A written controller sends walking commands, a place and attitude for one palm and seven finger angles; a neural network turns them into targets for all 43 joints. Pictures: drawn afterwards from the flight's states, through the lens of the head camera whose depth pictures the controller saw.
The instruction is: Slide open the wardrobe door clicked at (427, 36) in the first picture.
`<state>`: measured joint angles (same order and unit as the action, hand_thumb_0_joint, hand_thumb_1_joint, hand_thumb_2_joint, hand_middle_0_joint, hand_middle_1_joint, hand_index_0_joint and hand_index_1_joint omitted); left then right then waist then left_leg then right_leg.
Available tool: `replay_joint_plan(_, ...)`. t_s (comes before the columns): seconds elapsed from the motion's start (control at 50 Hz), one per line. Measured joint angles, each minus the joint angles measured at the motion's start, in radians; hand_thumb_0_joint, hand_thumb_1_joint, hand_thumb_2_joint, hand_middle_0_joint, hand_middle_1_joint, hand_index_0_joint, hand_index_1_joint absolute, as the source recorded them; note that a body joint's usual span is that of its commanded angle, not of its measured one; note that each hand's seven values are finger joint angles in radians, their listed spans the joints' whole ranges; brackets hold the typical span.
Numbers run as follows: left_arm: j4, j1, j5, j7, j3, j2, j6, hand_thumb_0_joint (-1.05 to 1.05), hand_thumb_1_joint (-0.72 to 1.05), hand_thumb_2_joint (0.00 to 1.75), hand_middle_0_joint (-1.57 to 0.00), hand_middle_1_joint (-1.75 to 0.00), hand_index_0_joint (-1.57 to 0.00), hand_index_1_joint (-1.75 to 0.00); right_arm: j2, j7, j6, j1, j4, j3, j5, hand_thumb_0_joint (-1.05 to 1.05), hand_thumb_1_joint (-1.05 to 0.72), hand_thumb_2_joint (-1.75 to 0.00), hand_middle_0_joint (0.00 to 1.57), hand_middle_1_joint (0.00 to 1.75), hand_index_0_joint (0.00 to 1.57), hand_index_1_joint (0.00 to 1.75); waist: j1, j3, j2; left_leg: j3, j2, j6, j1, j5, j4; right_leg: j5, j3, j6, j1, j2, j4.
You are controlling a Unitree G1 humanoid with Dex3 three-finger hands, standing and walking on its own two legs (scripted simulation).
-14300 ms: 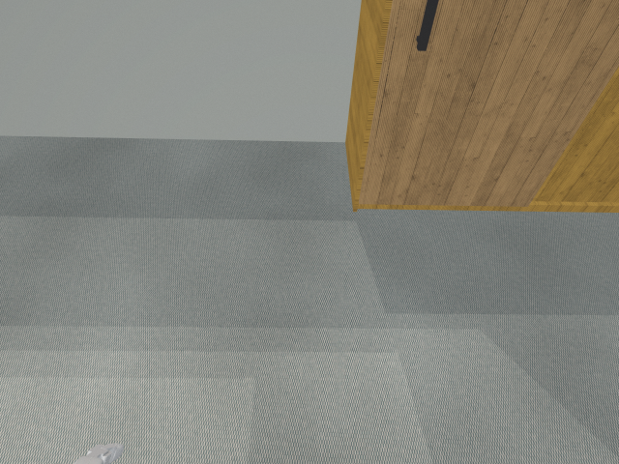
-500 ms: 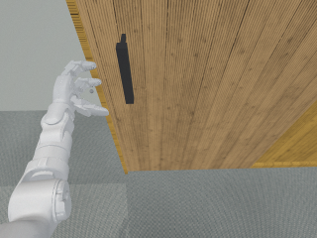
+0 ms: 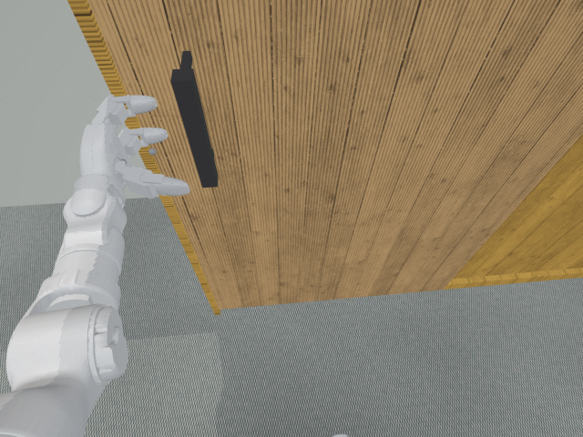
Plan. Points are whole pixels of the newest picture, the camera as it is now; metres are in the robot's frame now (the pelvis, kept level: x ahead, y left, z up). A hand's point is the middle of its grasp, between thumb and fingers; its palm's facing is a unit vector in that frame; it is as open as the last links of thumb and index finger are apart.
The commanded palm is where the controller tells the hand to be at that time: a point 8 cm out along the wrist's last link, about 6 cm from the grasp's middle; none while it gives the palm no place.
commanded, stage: move the hooked fingers beside the handle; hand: left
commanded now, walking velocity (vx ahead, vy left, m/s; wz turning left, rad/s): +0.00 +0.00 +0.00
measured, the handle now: (199, 125) +0.53 +0.11 +0.12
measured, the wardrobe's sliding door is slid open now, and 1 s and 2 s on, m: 0.00 0.00 0.00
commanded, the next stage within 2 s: feel for the door with the fingertips in 0.56 s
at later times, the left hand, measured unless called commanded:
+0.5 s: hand (151, 154) +0.47 +0.17 +0.12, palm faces +0.05 -1.00 +0.00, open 14.0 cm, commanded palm +0.44 +0.22 +0.13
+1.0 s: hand (177, 151) +0.48 +0.14 +0.12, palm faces +0.02 -1.00 +0.01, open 14.0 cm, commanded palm +0.45 +0.19 +0.13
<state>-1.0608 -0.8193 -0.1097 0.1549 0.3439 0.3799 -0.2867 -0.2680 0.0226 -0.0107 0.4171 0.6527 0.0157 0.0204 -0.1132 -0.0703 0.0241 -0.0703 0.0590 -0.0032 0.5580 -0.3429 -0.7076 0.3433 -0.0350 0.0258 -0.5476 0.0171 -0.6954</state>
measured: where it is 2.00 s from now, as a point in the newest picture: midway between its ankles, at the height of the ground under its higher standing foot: outside the picture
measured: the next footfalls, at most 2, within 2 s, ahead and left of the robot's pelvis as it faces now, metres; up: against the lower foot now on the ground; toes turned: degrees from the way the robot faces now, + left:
none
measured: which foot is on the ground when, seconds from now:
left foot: down 0.00-1.00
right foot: down 0.00-1.00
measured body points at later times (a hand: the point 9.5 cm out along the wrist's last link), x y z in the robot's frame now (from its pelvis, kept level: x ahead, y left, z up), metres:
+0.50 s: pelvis +0.00 +0.00 +0.00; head +0.06 +0.00 +0.44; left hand +0.46 +0.23 +0.12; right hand +0.05 -0.26 -0.12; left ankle +0.00 +0.12 -0.72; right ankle +0.00 -0.10 -0.72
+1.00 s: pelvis +0.00 +0.01 +0.00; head +0.06 +0.01 +0.44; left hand +0.47 +0.19 +0.12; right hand +0.03 -0.25 -0.12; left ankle +0.00 +0.12 -0.72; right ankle +0.00 -0.10 -0.72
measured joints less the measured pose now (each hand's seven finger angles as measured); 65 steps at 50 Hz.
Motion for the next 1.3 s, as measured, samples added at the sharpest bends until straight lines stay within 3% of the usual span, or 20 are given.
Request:
replay_joint_plan(0.2,0.02,0.004,-0.023,-0.004,-0.065,-0.04,0.012,-0.01,-0.5,0.3,-0.3,-1.2,-0.3,-1.2,0.001,0.011,-0.004,-0.04,0.02,0.0,0.008,0.01,-0.91,-0.9,0.2,0.3,0.21,0.3,0.025,0.004,0.0,0.024,-0.008,0.0,-0.011,0.002,-0.003,0.002,-0.023,-0.001,0.027,-0.007,0.007)
replay_joint_plan(0.44,-0.038,-0.048,-0.002,-0.018,-0.051,-0.03,0.001,-0.01,-0.5,0.3,-0.3,-1.2,-0.3,-1.2,0.003,0.006,-0.012,-0.066,-0.006,0.01,0.002,0.0,-0.91,-0.9,0.2,0.3,0.21,0.3,0.013,0.0,-0.007,0.018,-0.012,0.004,0.01,0.001,-0.015,0.003,-0.017,-0.004,0.002,-0.011,-0.009)
replay_joint_plan(0.72,-0.01,-0.021,-0.025,-0.001,-0.067,-0.022,0.002,-0.01,-0.5,0.3,-0.3,-1.2,-0.3,-1.2,0.004,0.008,0.001,-0.018,0.023,0.004,0.005,0.01,-0.91,-0.9,0.2,0.3,0.21,0.3,0.015,0.003,-0.003,0.023,-0.013,0.009,0.013,-0.005,-0.022,0.002,-0.021,-0.01,0.007,-0.012,-0.002)
replay_joint_plan(1.08,-0.012,-0.064,0.015,-0.115,-0.098,-0.115,-0.009,-0.01,-0.5,0.3,-0.3,-1.2,-0.3,-1.2,0.017,-0.019,-0.013,-0.033,0.021,-0.002,-0.015,0.0,-0.91,-0.9,0.2,0.3,0.21,0.3,0.002,-0.007,0.0,0.01,-0.015,0.012,0.037,-0.012,-0.034,0.01,-0.007,-0.014,-0.027,-0.015,-0.023)
replay_joint_plan(1.2,-0.041,-0.079,0.036,-0.129,-0.078,-0.097,-0.003,-0.01,-0.5,0.3,-0.3,-1.2,-0.31,-1.21,0.023,-0.015,-0.004,-0.036,0.019,0.003,-0.016,0.0,-0.91,-0.9,0.21,0.3,0.21,0.3,-0.007,-0.002,0.0,0.01,-0.011,0.008,0.034,-0.012,-0.03,0.011,-0.007,-0.009,-0.025,-0.011,-0.023)
replay_joint_plan(1.3,-0.048,-0.079,0.025,-0.108,-0.067,-0.081,-0.007,-0.01,-0.5,0.3,-0.32,-1.2,-0.32,-1.22,0.018,-0.01,-0.002,-0.029,0.024,0.001,-0.014,0.0,-0.91,-0.9,0.21,0.3,0.21,0.3,-0.006,-0.001,0.002,0.013,-0.008,0.004,0.031,-0.009,-0.024,0.009,-0.009,-0.005,-0.022,-0.007,-0.017)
